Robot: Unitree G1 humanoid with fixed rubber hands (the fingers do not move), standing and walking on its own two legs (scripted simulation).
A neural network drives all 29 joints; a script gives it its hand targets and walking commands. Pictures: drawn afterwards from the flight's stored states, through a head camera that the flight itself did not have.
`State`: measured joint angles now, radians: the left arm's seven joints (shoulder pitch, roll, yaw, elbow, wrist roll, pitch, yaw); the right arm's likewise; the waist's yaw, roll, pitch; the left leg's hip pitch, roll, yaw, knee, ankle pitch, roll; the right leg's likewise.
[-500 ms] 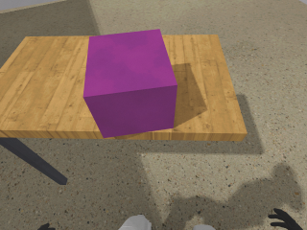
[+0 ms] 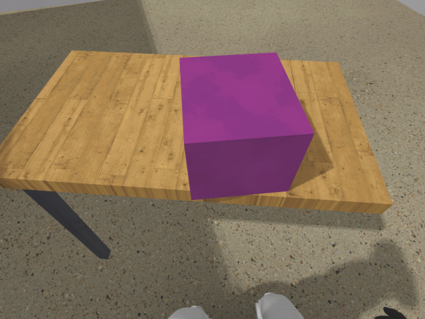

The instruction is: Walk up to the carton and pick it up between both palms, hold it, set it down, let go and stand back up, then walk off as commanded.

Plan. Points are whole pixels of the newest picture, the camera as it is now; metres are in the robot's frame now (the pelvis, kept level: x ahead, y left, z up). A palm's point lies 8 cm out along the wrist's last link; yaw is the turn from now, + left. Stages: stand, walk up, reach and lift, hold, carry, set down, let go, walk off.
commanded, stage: walk up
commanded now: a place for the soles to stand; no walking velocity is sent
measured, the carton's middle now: (234, 125) +0.49 -0.03 +0.06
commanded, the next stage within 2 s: reach and lift in 1.84 s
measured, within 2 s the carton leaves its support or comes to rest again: neither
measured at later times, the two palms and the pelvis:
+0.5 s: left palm out of the picture +0.14 +0.30 -0.09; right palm (404, 297) +0.16 -0.35 -0.09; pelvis +0.07 -0.02 +0.00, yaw -1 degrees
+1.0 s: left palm (72, 293) +0.19 +0.30 -0.09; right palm (404, 290) +0.17 -0.35 -0.08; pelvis +0.07 -0.02 +0.00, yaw -1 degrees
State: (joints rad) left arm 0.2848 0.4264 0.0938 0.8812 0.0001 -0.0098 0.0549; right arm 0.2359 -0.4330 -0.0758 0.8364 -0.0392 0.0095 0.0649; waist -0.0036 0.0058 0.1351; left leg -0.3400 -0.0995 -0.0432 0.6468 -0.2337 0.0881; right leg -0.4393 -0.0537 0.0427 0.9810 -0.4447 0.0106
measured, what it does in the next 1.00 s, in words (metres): steps on the spot: right foot, then right foot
